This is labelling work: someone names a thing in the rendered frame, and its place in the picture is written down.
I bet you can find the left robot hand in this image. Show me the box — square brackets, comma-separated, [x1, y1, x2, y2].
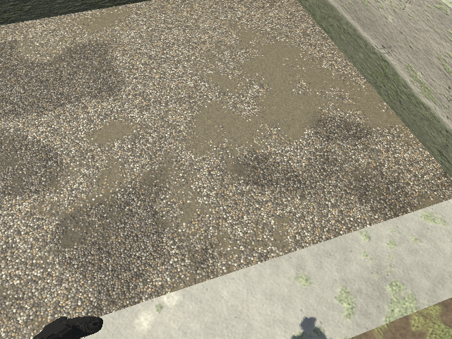
[33, 316, 103, 339]

